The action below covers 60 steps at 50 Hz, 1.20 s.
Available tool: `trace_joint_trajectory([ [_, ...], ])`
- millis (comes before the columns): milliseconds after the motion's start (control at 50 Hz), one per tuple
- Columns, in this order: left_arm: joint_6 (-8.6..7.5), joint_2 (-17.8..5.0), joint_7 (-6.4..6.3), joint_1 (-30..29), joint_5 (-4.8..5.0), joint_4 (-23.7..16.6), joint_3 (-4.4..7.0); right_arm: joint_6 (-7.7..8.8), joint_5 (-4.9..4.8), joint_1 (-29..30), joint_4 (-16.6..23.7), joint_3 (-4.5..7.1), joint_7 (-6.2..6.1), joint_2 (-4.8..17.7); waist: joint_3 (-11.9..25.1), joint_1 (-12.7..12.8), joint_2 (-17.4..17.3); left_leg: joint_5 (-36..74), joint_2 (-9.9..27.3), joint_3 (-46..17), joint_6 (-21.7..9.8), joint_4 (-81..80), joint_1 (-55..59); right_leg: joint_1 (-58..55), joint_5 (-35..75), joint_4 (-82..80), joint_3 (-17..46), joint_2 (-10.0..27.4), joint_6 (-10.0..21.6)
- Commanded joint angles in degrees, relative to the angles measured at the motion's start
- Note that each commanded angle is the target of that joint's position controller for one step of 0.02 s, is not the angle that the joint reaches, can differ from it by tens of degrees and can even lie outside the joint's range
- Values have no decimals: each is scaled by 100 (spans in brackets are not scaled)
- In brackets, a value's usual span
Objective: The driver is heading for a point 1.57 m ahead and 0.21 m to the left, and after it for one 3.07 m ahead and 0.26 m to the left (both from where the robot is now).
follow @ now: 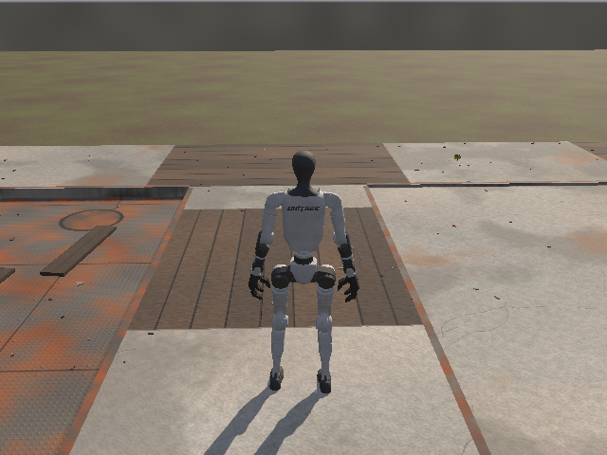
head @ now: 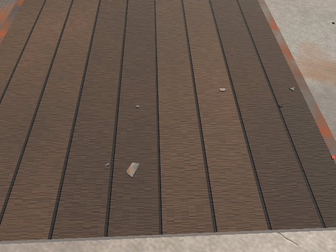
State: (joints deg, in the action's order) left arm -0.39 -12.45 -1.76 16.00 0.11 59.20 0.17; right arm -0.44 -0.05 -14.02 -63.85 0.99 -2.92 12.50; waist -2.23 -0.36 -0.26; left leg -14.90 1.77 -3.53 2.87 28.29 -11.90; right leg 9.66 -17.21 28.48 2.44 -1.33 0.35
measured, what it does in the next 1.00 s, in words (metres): walks ahead: right foot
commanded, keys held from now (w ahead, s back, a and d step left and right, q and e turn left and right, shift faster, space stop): w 1.00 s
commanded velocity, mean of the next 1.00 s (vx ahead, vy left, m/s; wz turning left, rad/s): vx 0.40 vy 0.00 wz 0.00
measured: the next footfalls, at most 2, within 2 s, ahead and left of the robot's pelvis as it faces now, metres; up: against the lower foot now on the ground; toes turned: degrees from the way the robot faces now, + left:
right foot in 0.66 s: +0.42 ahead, -0.10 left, +0.00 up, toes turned -2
left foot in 1.20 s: +0.74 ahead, +0.14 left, +0.00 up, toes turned +3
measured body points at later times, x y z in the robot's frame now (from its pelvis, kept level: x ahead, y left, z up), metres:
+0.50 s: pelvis +0.14 +0.04 +0.01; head +0.16 +0.05 +0.46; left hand +0.32 +0.28 -0.11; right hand +0.03 -0.19 -0.13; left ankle +0.02 +0.13 -0.74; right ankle +0.29 -0.12 -0.69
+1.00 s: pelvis +0.43 -0.01 +0.01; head +0.44 -0.01 +0.46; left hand +0.41 +0.25 -0.13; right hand +0.59 -0.27 -0.10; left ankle +0.60 +0.17 -0.67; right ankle +0.38 -0.10 -0.74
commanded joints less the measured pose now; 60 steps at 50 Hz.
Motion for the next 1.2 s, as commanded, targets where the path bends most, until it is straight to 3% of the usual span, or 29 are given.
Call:
trace_joint_trajectory([
  [20, 4, -784, -59, 361, 63, -83, 174, 27, -47, -308, 80, 81, -31, 509, -231, 52, 299, -1271, -446, 548, -199, 72, -256, 545, -1839, -857, 293, 159, 308],
  [80, -97, -1174, -47, 665, 137, -106, 316, 254, -62, -49, 331, 30, 54, 291, -692, 214, 1067, -1289, -407, 687, -339, 1268, -1187, 647, -3397, -1691, 1895, 1280, 997],
  [120, -184, -1174, -33, 510, 142, -190, 351, 449, -126, -25, 421, 38, 167, 286, -894, 115, 1100, -1165, -87, 434, -539, 1706, -1254, 901, -3099, -1942, 2524, 1758, 1304],
  [140, -209, -1120, -13, 267, 162, -278, 340, 520, -163, -179, 412, 32, 214, 243, -931, -52, 1081, -1271, -23, 435, -665, 1244, -1022, 998, -2784, -1821, 2318, 1701, 1219],
  [180, -199, -962, 19, -282, 226, -491, 302, 596, -140, -1068, 53, 108, 256, 304, -754, -500, 644, -435, -239, 549, -718, -245, 653, 1660, -1755, -1019, 1218, 964, 759],
  [200, -241, -678, 42, -373, 168, -570, 226, 599, -82, -1712, -131, 209, 257, 590, -403, -661, -210, -550, 352, -464, -785, -708, 1466, 2096, -937, 402, 464, 449, 466],
  [220, -343, -395, 27, -406, 133, -791, 163, 630, -111, -2424, -190, 393, 310, 1375, -84, -790, -1719, -1395, 1591, -2765, -1440, -1711, 2079, 2994, -1009, 2187, -336, -216, 148],
  [240, -440, -531, 24, -388, 240, -841, 204, 706, 9, -2235, -127, 312, 354, 1242, -229, -587, -1452, -1902, 2134, -3964, -1858, -2077, 1783, 3454, -1492, 3371, 179, -77, 208],
  [260, -508, -620, 74, -334, 309, -814, 222, 764, -14, -1699, 62, 216, 352, 874, -651, -331, -827, -1775, 2046, -3454, -1776, -2022, 1578, 3791, -1018, 3900, 380, 265, 335],
  [280, -559, -609, 125, -255, 284, -724, 230, 787, -37, -1403, 197, 169, 368, 697, -674, -227, -610, -1421, 1723, -2703, -1567, -2017, 1543, 3837, -452, 3930, 318, 469, 424],
  [340, -623, -746, 221, -572, 132, -756, 352, 693, -15, -1444, 259, 58, 373, 384, -472, -237, -566, 677, 1111, -1192, -1153, -2041, 1705, 3615, 497, 3247, -23, 744, 382],
  [440, -546, -267, 310, -1648, 123, -1184, 202, 546, 37, -1659, 369, 79, 196, 685, -534, -393, -428, 1804, 909, -391, -1256, -2209, 1245, 3253, 1265, 1613, -438, 579, 24],
  [540, -550, -408, 403, -2378, 183, -1515, 165, 545, -69, -1858, 353, 164, 146, 858, -774, -406, -574, 1867, 1113, -174, -1274, -2362, 1156, 2611, 1793, 463, -503, 385, 140],
  [600, -598, -695, 450, -2129, 174, -1549, 276, 494, -66, -1659, 417, 245, 140, 977, -415, -28, -636, 3559, 1289, -13, -1106, -1721, 1719, 2006, 1551, 210, -508, 210, 418],
  [640, -575, -1080, 393, -735, 194, -1151, 508, 399, 7, -1467, 514, 269, 150, 1013, 558, 708, -752, 5322, 1058, 253, -903, -52, 1589, 196, 1409, 256, -714, -136, 694],
  [660, -535, -1335, 332, 293, 178, -887, 620, 389, 57, -1372, 645, 218, 166, 942, 1216, 1140, -586, 4386, 844, 317, -739, 1393, 504, -1480, 1246, 378, -97, 416, 956],
  [680, -501, -1892, 315, 1065, 27, -712, 749, 492, 56, -2116, 743, -7, 253, 95, 2297, 823, 958, 1072, -211, 419, -344, 3874, -1730, -3668, -165, -72, 2753, 2067, 1962],
  [700, -496, -1451, 344, 937, 33, -666, 601, 680, -76, -1974, 659, 2, 293, 196, 2495, 835, 1202, -1616, -484, -437, -437, 4875, -2406, -3516, -752, -1247, 4361, 2398, 2054],
  [720, -530, -1129, 353, 293, 75, -727, 496, 792, -269, -1308, 914, 152, 310, 693, 1309, 662, 1014, -1355, -121, -406, -573, 5198, -2966, -2564, -754, -1400, 3535, 2170, 1693],
  [740, -560, -912, 363, -287, 75, -855, 427, 837, -309, -869, 1038, 178, 278, 813, 713, 461, 512, -787, 211, -241, -640, 4986, -2839, -1544, -148, -1531, 2633, 1976, 1508],
  [760, -592, -730, 399, -629, 28, -895, 371, 816, -244, -692, 1049, 225, 223, 795, 371, 252, 181, -396, 432, -131, -628, 4630, -2549, -695, 536, -1685, 1938, 1731, 1377],
  [820, -651, -564, 434, -708, -23, -754, 325, 583, -132, -1005, 991, 255, 173, 443, 200, -155, 437, -64, 710, -79, -568, 3989, -1767, 359, 1086, -2102, 963, 1301, 1306],
  [900, -669, -888, 275, -250, -20, -541, 377, 522, -32, -92, 1392, 315, 150, 576, -181, -55, 302, 832, 829, 19, -330, 2872, -2561, 368, 1404, -2404, 618, 1289, 1422],
  [1000, -589, -1057, 154, 322, 58, -411, 394, 616, -60, 1089, 1731, 229, 279, 413, -249, 323, 239, 2168, 496, 348, -282, 913, -2372, -24, 1607, -2389, 140, 1100, 1167],
  [1060, -513, -1089, 139, 710, 110, -252, 410, 636, -111, 1576, 1925, 195, 381, 444, -345, 478, 222, 2068, 396, 330, -332, 421, -2508, -668, 1623, -2177, 167, 1329, 1152],
  [1120, -405, -1152, 112, 806, 120, -181, 460, 678, -123, 1702, 2088, 222, 483, 598, -289, 370, 282, 1473, 317, 286, -536, 117, -2513, -1357, 2095, -1752, 258, 1632, 1030],
  [1160, -337, -1241, 108, 618, 100, -235, 491, 700, -129, 1168, 2000, 325, 499, 833, 83, 1, 450, 1078, 52, 505, -720, 2, -1611, -1483, 3516, -1050, 153, 1590, 886],
  [1180, -298, -1155, 115, 528, 69, -275, 455, 698, -123, 309, 1739, 461, 472, 1062, 611, -429, 402, 1123, -138, 662, -882, -80, -456, -1273, 4246, -27, -69, 1301, 746],
  [1200, -295, -953, 115, 564, -15, -407, 355, 686, -63, -788, 1488, 593, 421, 1460, 1468, -807, 26, 1186, 574, -116, -1219, 121, 1320, -248, 3333, 1608, -316, 974, 554],
])
Velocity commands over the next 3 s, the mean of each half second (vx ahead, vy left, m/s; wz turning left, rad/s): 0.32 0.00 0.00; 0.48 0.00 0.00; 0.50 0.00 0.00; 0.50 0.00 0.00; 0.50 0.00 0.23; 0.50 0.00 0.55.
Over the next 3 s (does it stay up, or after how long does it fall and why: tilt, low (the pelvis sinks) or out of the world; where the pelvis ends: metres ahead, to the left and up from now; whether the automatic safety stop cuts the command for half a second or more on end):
stays up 1.57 0.07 0.00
